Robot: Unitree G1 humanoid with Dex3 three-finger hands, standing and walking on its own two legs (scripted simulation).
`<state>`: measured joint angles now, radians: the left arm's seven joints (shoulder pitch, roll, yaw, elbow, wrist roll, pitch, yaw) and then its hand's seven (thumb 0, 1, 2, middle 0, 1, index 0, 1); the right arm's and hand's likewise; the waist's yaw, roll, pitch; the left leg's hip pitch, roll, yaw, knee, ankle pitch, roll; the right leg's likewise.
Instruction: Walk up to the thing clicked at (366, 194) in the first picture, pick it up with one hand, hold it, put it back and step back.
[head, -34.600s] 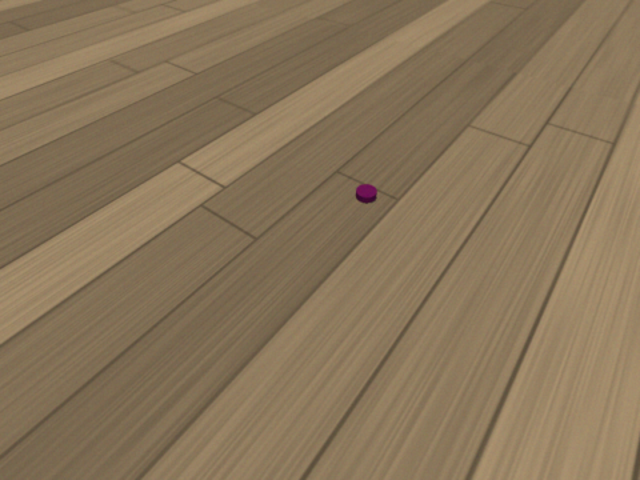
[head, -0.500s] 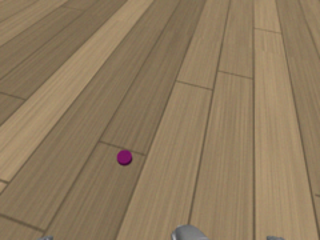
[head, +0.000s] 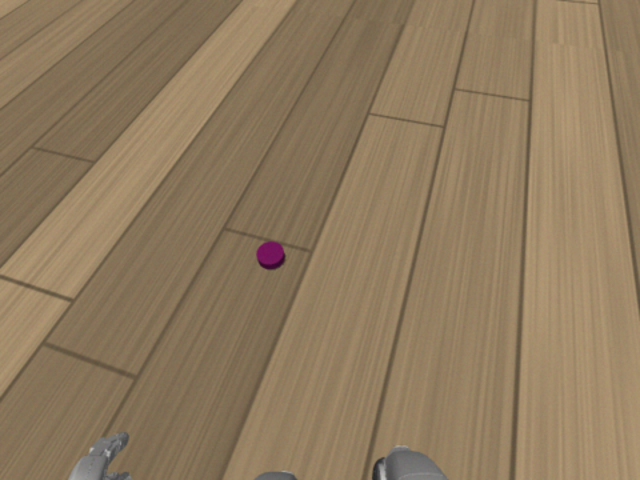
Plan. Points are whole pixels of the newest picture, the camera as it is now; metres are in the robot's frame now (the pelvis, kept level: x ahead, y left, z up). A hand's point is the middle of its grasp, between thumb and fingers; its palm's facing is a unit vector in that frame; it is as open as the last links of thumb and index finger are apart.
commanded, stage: step back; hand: left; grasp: from above
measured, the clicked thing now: (270, 255) +0.87 +0.22 -0.74
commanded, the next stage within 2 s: stand in 1.52 s
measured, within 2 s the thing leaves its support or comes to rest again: neither
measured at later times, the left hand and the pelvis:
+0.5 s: hand out of the picture -0.12 +0.24 -0.13, palm faces -0.06 -0.90 -0.43, open 7.4 cm; pelvis -0.17 -0.03 +0.01, yaw -5 degrees
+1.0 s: hand out of the picture -0.14 +0.26 -0.13, palm faces +0.00 -0.93 -0.38, open 7.4 cm; pelvis -0.19 -0.02 +0.01, yaw +1 degrees
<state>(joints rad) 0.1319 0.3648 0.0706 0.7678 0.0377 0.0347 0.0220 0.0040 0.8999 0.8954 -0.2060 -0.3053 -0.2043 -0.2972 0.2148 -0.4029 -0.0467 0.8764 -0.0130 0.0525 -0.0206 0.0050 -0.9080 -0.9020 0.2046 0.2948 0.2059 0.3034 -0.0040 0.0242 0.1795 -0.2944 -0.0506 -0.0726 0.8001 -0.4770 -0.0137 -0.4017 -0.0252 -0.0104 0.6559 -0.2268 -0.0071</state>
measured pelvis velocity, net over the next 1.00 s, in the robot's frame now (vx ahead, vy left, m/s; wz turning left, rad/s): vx -0.19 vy -0.02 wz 0.02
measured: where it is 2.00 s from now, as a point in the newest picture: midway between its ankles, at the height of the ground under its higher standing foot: outside the picture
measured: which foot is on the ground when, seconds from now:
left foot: up 0.00-0.00, down 0.02-0.42, up 0.44-0.76, down 0.78-1.00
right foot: down 0.00-0.06, up 0.08-0.36, down 0.38-0.82, up 0.84-1.00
